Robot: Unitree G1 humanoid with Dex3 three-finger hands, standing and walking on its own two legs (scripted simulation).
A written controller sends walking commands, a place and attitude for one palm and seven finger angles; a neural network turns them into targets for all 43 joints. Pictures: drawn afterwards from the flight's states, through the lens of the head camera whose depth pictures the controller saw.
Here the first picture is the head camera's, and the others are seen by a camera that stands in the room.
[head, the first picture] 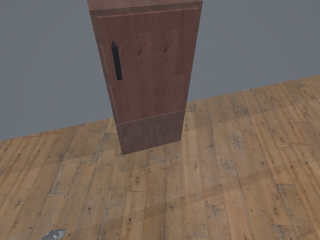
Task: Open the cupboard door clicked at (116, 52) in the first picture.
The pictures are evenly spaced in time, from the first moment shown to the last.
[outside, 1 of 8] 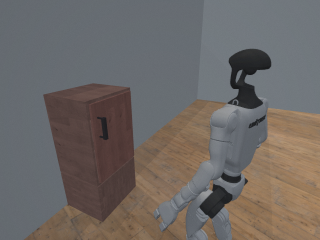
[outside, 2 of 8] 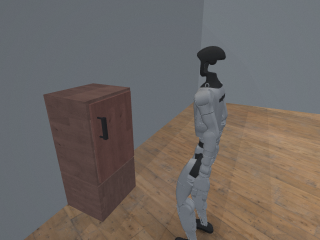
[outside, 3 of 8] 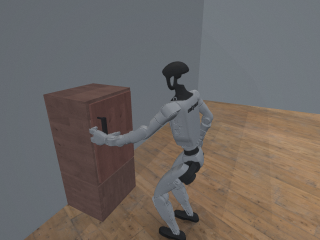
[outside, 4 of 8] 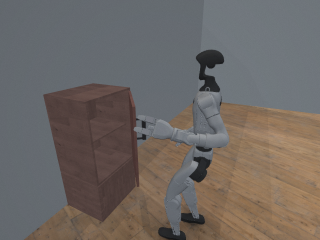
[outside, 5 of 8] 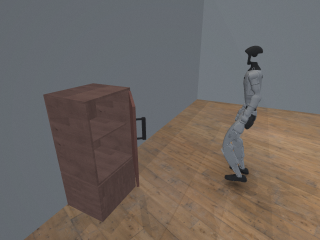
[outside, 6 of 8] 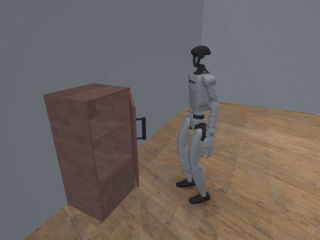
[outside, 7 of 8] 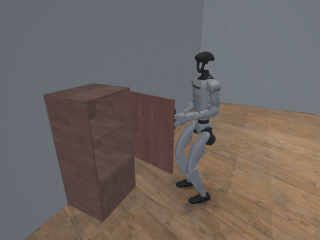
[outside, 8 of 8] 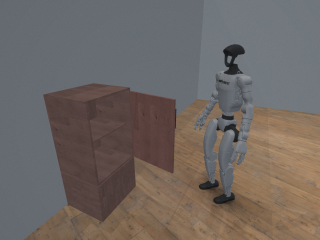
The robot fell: no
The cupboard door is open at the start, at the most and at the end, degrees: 0 81 80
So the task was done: yes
